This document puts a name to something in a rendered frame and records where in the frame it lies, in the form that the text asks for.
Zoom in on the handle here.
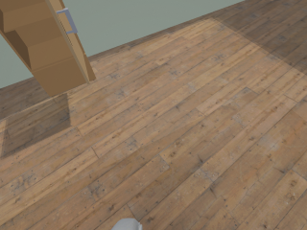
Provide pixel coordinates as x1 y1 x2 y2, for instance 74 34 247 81
56 8 78 35

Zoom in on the cupboard door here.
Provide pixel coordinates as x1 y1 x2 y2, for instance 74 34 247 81
45 0 90 84

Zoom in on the robot left thigh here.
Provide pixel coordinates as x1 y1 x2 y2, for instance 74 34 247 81
111 218 143 230

